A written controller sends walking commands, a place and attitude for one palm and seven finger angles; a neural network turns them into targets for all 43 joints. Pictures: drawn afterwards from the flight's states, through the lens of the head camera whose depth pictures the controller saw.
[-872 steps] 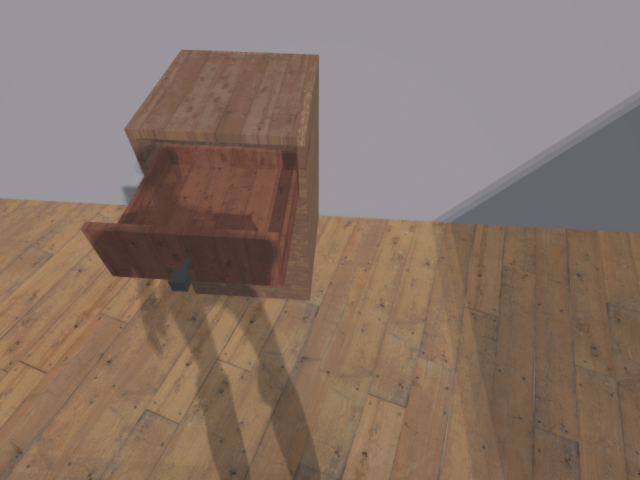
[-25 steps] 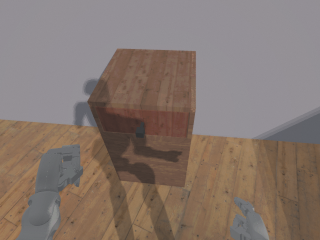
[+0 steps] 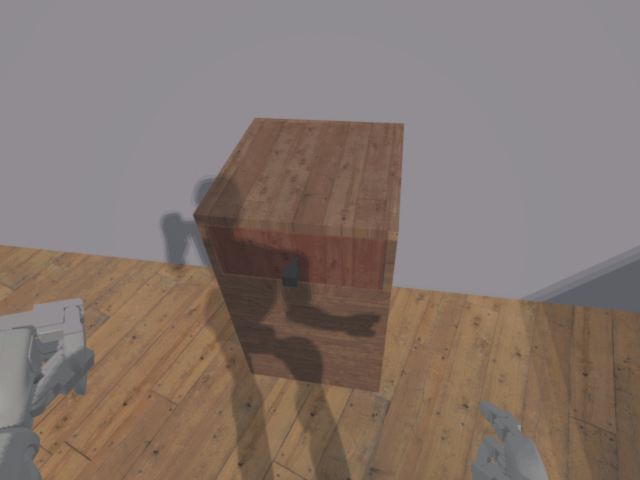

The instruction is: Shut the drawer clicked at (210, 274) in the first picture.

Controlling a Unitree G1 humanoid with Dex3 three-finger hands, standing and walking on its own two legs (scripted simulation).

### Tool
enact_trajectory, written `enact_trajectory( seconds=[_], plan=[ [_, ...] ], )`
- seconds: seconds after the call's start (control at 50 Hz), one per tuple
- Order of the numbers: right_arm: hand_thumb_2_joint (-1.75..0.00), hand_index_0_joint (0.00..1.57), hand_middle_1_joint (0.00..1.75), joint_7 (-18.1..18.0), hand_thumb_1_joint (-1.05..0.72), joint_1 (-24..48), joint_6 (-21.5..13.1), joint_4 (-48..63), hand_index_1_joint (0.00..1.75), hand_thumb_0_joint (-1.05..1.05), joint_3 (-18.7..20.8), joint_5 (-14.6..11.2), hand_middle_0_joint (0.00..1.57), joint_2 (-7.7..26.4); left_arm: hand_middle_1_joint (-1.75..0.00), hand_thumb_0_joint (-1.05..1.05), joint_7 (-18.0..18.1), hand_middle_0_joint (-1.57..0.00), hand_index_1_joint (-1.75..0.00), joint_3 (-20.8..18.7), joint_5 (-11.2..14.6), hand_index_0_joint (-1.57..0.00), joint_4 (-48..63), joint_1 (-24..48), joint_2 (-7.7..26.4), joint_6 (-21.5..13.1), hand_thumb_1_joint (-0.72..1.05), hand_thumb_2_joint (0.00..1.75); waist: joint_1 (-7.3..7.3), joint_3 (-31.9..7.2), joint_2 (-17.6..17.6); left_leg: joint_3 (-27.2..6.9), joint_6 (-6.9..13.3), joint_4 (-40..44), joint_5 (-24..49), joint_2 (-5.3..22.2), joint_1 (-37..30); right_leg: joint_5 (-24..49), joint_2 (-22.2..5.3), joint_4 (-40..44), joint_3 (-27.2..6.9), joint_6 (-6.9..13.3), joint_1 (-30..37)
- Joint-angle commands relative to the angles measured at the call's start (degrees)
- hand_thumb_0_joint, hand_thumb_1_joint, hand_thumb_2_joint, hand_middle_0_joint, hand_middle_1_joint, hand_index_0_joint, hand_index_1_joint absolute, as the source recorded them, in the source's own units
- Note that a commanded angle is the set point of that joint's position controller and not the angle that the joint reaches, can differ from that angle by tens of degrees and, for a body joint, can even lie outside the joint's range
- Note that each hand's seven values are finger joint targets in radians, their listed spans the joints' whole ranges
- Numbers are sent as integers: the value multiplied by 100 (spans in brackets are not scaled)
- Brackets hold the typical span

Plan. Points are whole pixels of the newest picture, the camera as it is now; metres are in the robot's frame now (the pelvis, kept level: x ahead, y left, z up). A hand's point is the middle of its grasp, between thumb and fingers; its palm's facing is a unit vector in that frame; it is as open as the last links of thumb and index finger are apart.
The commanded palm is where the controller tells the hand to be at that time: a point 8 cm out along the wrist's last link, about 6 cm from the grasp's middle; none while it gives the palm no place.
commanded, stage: step back with the hand held close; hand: left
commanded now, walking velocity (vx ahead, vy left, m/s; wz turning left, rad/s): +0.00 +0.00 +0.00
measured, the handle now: (292, 270) +0.57 +0.15 -0.16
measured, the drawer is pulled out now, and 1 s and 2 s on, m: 0.00 0.00 0.00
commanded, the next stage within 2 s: stop stepping back and stand still in 1.78 s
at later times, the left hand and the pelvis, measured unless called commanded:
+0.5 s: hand (67, 373) +0.16 +0.26 +0.16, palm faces +0.28 -0.81 -0.52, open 3.3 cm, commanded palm +0.10 +0.30 +0.18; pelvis -0.04 +0.02 +0.00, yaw -1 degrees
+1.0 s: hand (5, 430) +0.11 +0.27 +0.16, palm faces +0.37 -0.78 -0.51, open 3.3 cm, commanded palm +0.04 +0.31 +0.18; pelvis -0.09 +0.03 -0.01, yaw +0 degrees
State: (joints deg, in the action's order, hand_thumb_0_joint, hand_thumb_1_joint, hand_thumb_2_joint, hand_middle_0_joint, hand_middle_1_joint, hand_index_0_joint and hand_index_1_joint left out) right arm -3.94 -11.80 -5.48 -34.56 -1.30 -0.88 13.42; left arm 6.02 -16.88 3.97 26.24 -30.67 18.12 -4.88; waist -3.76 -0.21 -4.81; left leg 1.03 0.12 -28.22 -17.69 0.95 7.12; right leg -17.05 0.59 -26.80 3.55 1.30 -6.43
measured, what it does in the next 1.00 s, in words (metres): shifts its weight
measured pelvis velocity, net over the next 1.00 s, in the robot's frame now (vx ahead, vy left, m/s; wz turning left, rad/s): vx -0.09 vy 0.03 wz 0.00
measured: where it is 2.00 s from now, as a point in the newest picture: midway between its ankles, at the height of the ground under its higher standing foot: outside the picture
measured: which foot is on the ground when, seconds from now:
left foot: down 0.00-1.00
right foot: down 0.00-1.00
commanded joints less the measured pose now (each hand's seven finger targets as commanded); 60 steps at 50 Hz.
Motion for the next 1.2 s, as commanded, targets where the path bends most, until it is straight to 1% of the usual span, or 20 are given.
enact_trajectory(
  seconds=[0.0,0.08,0.1,0.12,0.14,0.16,0.2,0.26,0.34,0.36,0.42,0.44,0.68,0.76,0.84,0.92,0.98,1.08,1.12,1.18],
  plan=[
    [-90,20,30,-97,-90,780,-469,993,30,0,181,10,20,459,-160,0,143,-140,-160,-646,6,-140,1386,499,1157,-401,90,90,39,-364,102,-15,217,314,1296,43,-113,1368,-219,492,-315,-29,-133],
    [-90,20,30,-106,-90,809,-566,957,30,0,177,4,20,433,-160,0,157,-140,-160,-656,13,-140,1324,428,1129,-422,90,90,40,-164,197,-27,204,337,1216,65,-54,1261,-208,549,-336,-23,-201],
    [-90,20,30,-59,-90,636,-421,1050,30,0,256,25,20,622,-160,0,212,-140,-160,-1601,-10,-140,1805,1325,1999,-745,90,90,298,267,500,-100,291,96,701,112,368,1489,-623,1041,-1291,28,-723],
    [-90,20,30,-50,-90,592,-338,853,30,0,278,46,20,506,-160,0,186,-140,-160,-1351,-52,-140,1127,747,1585,-807,90,90,366,294,855,-119,267,-137,574,74,304,1553,-848,1138,-1391,113,-853],
    [-90,20,30,-23,-90,596,-287,894,30,0,307,55,20,511,-160,0,159,-140,-160,-1250,-74,-140,1066,631,1471,-880,90,90,367,295,808,-128,246,-160,587,48,304,1738,-917,1143,-1403,149,-917],
    [-90,20,30,-5,-90,580,-226,852,30,0,310,66,20,510,-160,0,136,-140,-160,-1002,-95,-140,753,158,1143,-894,90,90,399,181,694,-120,238,-57,741,109,265,1829,-926,1006,-1232,140,-842],
    [-90,20,30,26,-90,633,-111,923,30,0,369,63,20,601,-160,0,113,-140,-160,-795,-95,-140,841,-267,933,-928,90,90,389,-180,301,-133,274,248,1197,247,214,2010,-754,681,-921,8,-575],
    [-90,20,30,16,-90,733,6,1044,30,0,408,54,20,591,-160,0,161,-140,-160,-970,-98,-140,1081,-570,1117,-969,90,90,317,-593,282,-244,304,506,1951,385,280,2250,-544,308,-567,-103,-198],
    [-90,20,30,-38,-90,762,96,1169,30,0,443,47,20,612,-160,0,243,-140,-160,-1247,-82,-140,1529,-651,1465,-1026,90,90,276,-916,223,-338,296,492,2427,433,448,2532,-495,68,-518,-119,27],
    [-90,20,30,-45,-90,734,94,1192,30,0,435,40,20,583,-160,0,246,-140,-160,-1194,-71,-140,1585,-693,1396,-1029,90,90,282,-941,236,-354,281,493,2457,440,480,2526,-475,20,-504,-126,51],
    [-90,20,30,-65,-90,693,85,1206,30,0,453,35,20,596,-160,0,284,-140,-160,-1227,-67,-140,1624,-724,1416,-1059,90,90,293,-844,167,-408,289,555,2207,477,749,2270,-421,-67,-503,-141,2],
    [-90,20,30,-72,-90,702,72,1199,30,0,457,47,20,625,-160,0,291,-140,-160,-1224,-66,-140,1606,-729,1421,-1059,90,90,278,-797,-29,-457,295,621,2000,476,885,2092,-406,-68,-511,-132,0],
    [-90,20,30,-56,-90,548,-123,1156,30,0,454,62,20,658,-160,0,396,-140,-160,-1115,-197,-140,1650,-397,1299,-1258,90,90,416,-208,320,-651,434,867,-1083,452,2293,242,-380,212,-840,-114,-193],
    [-90,20,30,-49,-90,508,-185,1156,30,0,449,75,20,663,-160,0,433,-140,-160,-1132,-217,-140,1815,-346,1329,-1348,90,90,447,-218,188,-732,430,805,-1216,439,2286,-131,-378,323,-855,-83,-360],
    [-90,20,30,-57,-90,524,-262,1181,30,0,457,78,20,691,-160,0,443,-140,-160,-1242,-251,-140,1904,-394,1352,-1411,90,90,424,-348,-247,-967,521,1191,-1447,670,2814,378,-150,-304,-637,-158,242],
    [-90,20,30,-40,-90,503,-313,1176,30,0,479,67,20,697,-160,0,414,-140,-160,-1313,-292,-140,1931,-372,1342,-1460,90,90,406,-397,-277,-1018,617,1175,-1489,797,3395,1044,-60,-928,-647,-187,704],
    [-90,20,30,-24,-90,470,-339,1121,30,0,517,75,20,680,-160,0,388,-140,-160,-1393,-295,-140,1887,-375,1390,-1496,90,90,424,-421,95,-862,565,804,-1261,656,3283,1251,-209,-788,-858,-120,490],
    [-90,20,30,57,-90,383,-288,943,30,0,584,104,20,620,-160,0,419,-140,-160,-1376,-214,-140,1863,-346,1509,-1576,90,90,520,-406,882,-474,258,-408,-795,74,1997,115,-962,595,-1644,315,-1170],
    [-90,20,30,74,-90,380,-236,896,30,0,586,111,20,592,-160,0,460,-140,-160,-1371,-182,-140,1896,-411,1517,-1601,90,90,542,-537,865,-482,225,-472,-452,45,1669,147,-1056,677,-1492,370,-1359],
    [-90,20,30,21,-90,498,-253,955,30,0,581,77,20,664,-160,0,469,-140,-160,-1483,-221,-140,2004,-598,1604,-1680,90,90,532,-632,132,-934,427,472,-476,528,2084,364,-410,-106,-804,48,-824]
  ],
)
